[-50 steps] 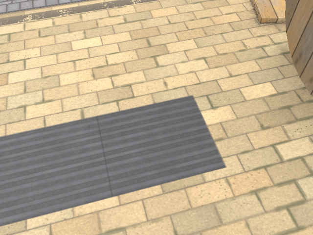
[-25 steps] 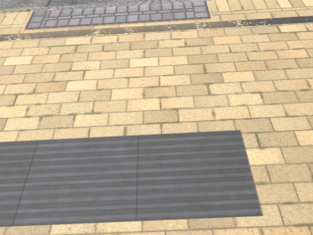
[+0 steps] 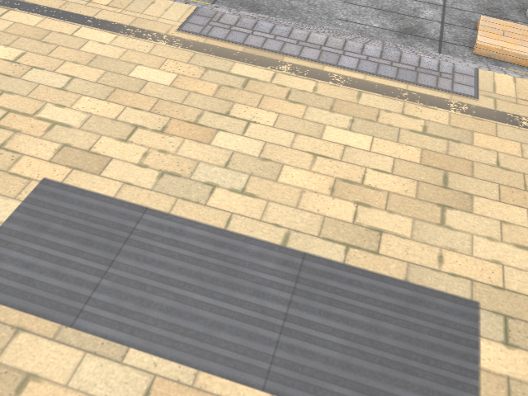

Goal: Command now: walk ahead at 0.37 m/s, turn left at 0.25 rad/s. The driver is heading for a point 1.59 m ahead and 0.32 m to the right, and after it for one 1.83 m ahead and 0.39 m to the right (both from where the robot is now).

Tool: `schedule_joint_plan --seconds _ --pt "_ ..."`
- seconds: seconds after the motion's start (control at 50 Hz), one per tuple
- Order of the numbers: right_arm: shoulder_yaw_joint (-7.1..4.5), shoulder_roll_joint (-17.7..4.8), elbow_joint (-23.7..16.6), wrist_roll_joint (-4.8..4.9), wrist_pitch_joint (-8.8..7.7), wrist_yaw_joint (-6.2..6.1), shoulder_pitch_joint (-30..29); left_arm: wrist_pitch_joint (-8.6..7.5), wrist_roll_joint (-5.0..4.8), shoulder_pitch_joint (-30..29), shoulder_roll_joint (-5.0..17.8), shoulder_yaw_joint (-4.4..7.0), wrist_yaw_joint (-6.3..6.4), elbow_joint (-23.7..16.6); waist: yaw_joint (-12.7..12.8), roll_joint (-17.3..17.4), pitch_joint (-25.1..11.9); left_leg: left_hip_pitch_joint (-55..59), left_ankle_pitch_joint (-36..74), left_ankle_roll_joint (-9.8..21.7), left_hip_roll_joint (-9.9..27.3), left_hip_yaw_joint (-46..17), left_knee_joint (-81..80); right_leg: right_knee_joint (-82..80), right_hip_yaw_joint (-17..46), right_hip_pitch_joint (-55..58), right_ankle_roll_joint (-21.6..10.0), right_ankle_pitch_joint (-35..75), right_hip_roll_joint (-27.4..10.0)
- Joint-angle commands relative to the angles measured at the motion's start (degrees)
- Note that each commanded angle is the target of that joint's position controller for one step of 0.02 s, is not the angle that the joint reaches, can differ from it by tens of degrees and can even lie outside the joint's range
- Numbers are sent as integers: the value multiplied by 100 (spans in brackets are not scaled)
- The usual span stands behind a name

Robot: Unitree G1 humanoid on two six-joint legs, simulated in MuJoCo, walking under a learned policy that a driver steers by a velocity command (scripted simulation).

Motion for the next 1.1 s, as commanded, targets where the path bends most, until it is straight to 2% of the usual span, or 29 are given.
schedule_joint_plan --seconds 0.02,0.06,0.08,0.16,0.28,0.38,0.44,0.48,0.5,0.52,0.54,0.56,0.58,0.6,0.62,0.64,0.66,0.7,0.74,0.8,0.86,0.9,0.92,0.94,0.96,0.98,1.0,1.04,1.1 --pt "-257 -988 -3 -52 -275 -141 218 -193 29 -347 773 202 -52 -276 -207 1205 933 802 1627 742 1608 -1905 -1983 597 295 -1858 66 937 -151" --pt "-232 -894 182 -4 -383 -159 401 -175 75 -248 692 200 -63 -98 -131 926 649 914 3256 592 1417 -1352 -1754 870 263 -1637 72 1286 -98" --pt "-236 -968 312 -22 -419 -146 575 -166 11 -403 666 214 -81 -89 -125 860 572 982 3363 530 1214 -1097 -1656 726 284 -1676 83 1654 -21" --pt "-212 -871 893 -9 -547 -232 1116 -210 40 -1299 415 167 -110 -203 -308 915 843 1140 2895 392 1148 -974 -1598 -364 392 -2240 168 2702 27" --pt "-64 -783 1151 -75 -628 -421 1381 -384 125 -2203 169 34 -183 -212 -603 678 869 530 2080 545 1156 -1222 -520 -1569 323 -1792 -66 4484 55" --pt "31 -632 1480 -184 -621 -407 1889 -494 -7 -2871 -1 -127 -150 -396 -1051 506 1213 563 2211 514 960 -1291 359 -2585 113 -1561 -234 4564 120" --pt "39 -665 1720 -263 -555 -456 2085 -579 -50 -2410 40 -148 -53 -182 -954 342 1195 798 3085 475 857 -1333 1250 -3373 217 -757 -308 4203 64" --pt "-2 -799 1844 -248 -487 -412 2077 -634 30 -696 362 -9 68 453 -197 150 393 446 4112 472 740 -1204 3322 -3460 -49 1196 -447 3970 216" --pt "0 -693 1844 -162 -499 -380 1935 -660 146 362 558 68 70 810 279 -8 -79 -774 2545 362 390 -860 5002 -3278 234 2893 -566 4617 -157" --pt "-27 -334 1822 173 -560 -425 2252 -676 213 1262 972 173 43 977 302 -1058 -1295 -2963 -2514 53 -356 -523 7677 -867 1411 5581 -1204 8398 -1674" --pt "-88 -905 1556 470 -613 -500 2139 -651 -26 1617 1079 241 -14 951 721 -816 -2605 -4465 -2144 -61 -239 -925 8418 -932 3002 7017 -2161 7266 -2519" --pt "-83 -1017 1389 286 -574 -508 1506 -586 -93 1265 899 250 81 858 733 -247 -2396 -4928 -1570 -61 127 -666 7912 -1932 3126 6345 -2246 4334 -2354" --pt "-55 -810 1253 50 -579 -428 843 -550 -10 667 521 160 212 784 534 119 -1439 -4900 -1097 -103 379 -365 7224 -2794 2910 4882 -1992 2603 -1964" --pt "-59 -687 1162 -134 -549 -304 547 -594 104 283 357 96 253 712 293 599 -675 -4496 -679 -66 516 -431 6911 -3266 2720 3430 -1943 2092 -1883" --pt "-53 -486 1159 -302 -458 -213 633 -653 114 397 380 102 267 793 73 511 -406 -4029 -798 -66 617 -424 6776 -3348 3015 2409 -2082 2301 -2019" --pt "-66 -381 1063 -355 -417 -166 424 -773 40 206 54 -29 214 900 -231 867 159 -3710 -198 -48 884 -741 5676 -3533 2552 1423 -1735 2639 -1704" --pt "-3 -51 913 -268 -350 -114 109 -872 -26 -67 105 -38 200 957 -494 669 673 -3221 266 -208 958 -602 4459 -3990 1940 359 -1482 2886 -1302" --pt "45 71 845 -283 -364 -37 84 -938 -84 -229 156 -37 168 989 -653 109 479 -2324 1308 -337 929 -336 3024 -4055 1092 -43 -1277 3814 -723" --pt "78 48 844 -138 -464 19 -26 -921 -131 -313 4 -75 97 930 -627 -220 231 -1322 2296 -287 758 -104 1763 -3938 477 -285 -1060 4301 -364" --pt "67 -139 677 -78 -458 -19 -844 -841 -234 144 196 -40 76 1047 -305 -39 317 -1512 2593 -237 698 -21 1079 -4063 714 625 -965 3806 -618" --pt "3 -360 387 -95 -447 -40 -1592 -720 -104 653 275 -36 123 1210 -51 107 667 -1962 1844 -132 678 31 629 -3884 902 1527 -935 3538 -885" --pt "-59 -441 472 -129 -490 -49 -1239 -660 -22 770 373 -23 174 1290 -208 107 586 -1472 1292 -41 486 100 240 -3311 863 1866 -850 4003 -910" --pt "-127 -536 712 -166 -553 -78 -555 -639 -17 783 333 -36 181 1302 -490 270 292 -660 1156 49 322 165 -108 -2413 638 1834 -770 4406 -679" --pt "-226 -807 992 -272 -650 -132 421 -652 -36 822 181 -90 188 1214 -799 514 -291 626 1413 277 809 -429 -147 -1107 374 1231 -611 3986 -373" --pt "-373 -1394 1078 -365 -663 -213 1153 -673 -258 1349 -372 -241 179 1045 -788 1632 -1187 2284 2187 1022 2563 -2739 -340 1052 -176 -452 -302 1360 348" --pt "-403 -1347 1120 -83 -555 -192 1153 -622 -180 1221 73 -92 252 1125 -836 1496 -1383 2140 3255 1340 2983 -3652 -820 2035 194 -1045 -259 -855 756" --pt "-331 -1078 1019 6 -541 -185 572 -567 -121 902 161 -35 275 1074 -549 976 -649 1452 3662 1217 2759 -2745 -759 2295 576 -1233 -274 -636 460" --pt "-176 -483 898 -35 -600 -201 -184 -502 -99 537 -103 -47 263 1058 -242 774 124 275 4472 751 2242 -1422 -1025 1692 598 -996 -240 -143 108" --pt "-158 -457 898 -30 -654 -287 -245 -284 13 571 -157 18 214 1050 45 888 -5 -263 5357 575 1941 -579 -1174 1564 447 -436 -114 414 195"
Keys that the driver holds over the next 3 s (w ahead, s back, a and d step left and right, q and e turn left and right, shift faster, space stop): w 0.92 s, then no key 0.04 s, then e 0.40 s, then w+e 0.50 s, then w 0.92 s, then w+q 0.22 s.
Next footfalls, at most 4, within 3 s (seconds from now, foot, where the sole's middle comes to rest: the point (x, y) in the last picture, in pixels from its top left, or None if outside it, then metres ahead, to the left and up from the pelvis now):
0.50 right None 0.42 -0.08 -0.92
0.94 left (215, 372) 0.66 0.12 -0.92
1.44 right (280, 362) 0.71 -0.07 -0.92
2.00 left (255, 275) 1.01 0.02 -0.92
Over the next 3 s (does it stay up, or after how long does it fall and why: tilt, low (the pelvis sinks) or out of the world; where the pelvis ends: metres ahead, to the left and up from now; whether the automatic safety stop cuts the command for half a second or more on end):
stays up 1.26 -0.27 -0.14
